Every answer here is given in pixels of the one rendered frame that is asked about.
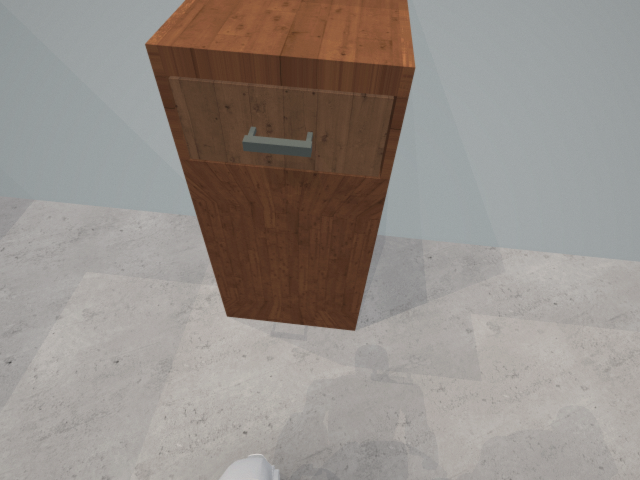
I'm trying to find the handle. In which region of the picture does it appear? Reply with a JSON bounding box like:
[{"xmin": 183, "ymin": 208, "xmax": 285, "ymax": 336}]
[{"xmin": 242, "ymin": 127, "xmax": 313, "ymax": 157}]

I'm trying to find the drawer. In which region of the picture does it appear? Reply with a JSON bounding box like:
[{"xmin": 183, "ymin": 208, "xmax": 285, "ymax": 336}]
[{"xmin": 169, "ymin": 76, "xmax": 394, "ymax": 177}]

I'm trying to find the cabinet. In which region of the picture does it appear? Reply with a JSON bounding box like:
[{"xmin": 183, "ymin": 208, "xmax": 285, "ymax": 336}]
[{"xmin": 145, "ymin": 0, "xmax": 415, "ymax": 331}]

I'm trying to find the left robot thigh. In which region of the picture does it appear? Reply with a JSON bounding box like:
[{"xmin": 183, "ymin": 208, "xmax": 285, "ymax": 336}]
[{"xmin": 219, "ymin": 458, "xmax": 280, "ymax": 480}]

